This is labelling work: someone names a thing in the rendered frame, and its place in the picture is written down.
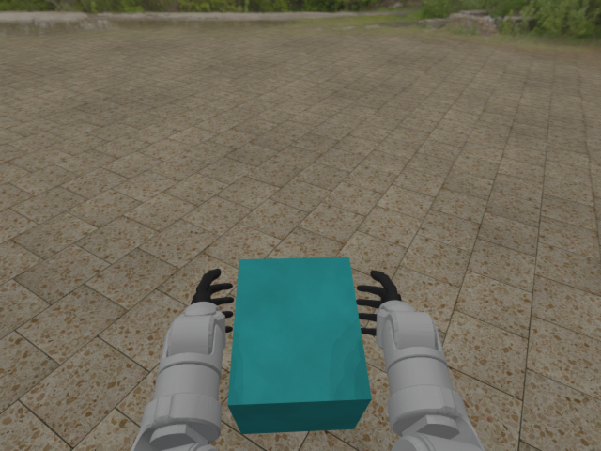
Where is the left robot forearm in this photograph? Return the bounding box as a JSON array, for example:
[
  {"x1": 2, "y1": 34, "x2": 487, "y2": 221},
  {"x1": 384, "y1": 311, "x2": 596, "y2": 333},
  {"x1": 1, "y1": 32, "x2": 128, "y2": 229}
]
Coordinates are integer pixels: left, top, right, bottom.
[{"x1": 131, "y1": 302, "x2": 226, "y2": 451}]

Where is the robot right upper arm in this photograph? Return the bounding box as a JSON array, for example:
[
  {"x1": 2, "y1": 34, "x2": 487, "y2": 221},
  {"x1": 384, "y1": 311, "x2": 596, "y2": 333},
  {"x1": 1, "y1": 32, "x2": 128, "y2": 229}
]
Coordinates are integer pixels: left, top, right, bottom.
[{"x1": 391, "y1": 432, "x2": 483, "y2": 451}]

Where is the right robot forearm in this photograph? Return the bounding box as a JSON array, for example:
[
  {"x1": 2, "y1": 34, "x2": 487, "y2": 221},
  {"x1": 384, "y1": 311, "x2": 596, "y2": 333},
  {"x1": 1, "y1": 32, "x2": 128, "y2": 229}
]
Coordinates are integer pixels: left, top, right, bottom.
[{"x1": 376, "y1": 300, "x2": 485, "y2": 451}]

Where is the right robot hand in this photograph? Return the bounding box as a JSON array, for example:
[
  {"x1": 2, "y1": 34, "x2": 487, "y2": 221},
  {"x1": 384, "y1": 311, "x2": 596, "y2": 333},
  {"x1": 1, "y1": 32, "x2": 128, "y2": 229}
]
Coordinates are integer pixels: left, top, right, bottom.
[{"x1": 356, "y1": 270, "x2": 402, "y2": 336}]

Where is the carton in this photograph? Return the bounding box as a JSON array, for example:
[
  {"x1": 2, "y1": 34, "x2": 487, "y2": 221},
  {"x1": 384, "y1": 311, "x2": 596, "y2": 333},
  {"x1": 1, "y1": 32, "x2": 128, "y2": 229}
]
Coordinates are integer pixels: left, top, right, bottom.
[{"x1": 227, "y1": 257, "x2": 372, "y2": 434}]

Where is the left robot hand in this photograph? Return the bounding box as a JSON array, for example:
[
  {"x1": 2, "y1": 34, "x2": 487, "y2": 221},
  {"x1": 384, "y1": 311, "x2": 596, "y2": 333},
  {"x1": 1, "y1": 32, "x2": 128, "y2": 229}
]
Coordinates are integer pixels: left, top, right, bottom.
[{"x1": 191, "y1": 269, "x2": 234, "y2": 333}]

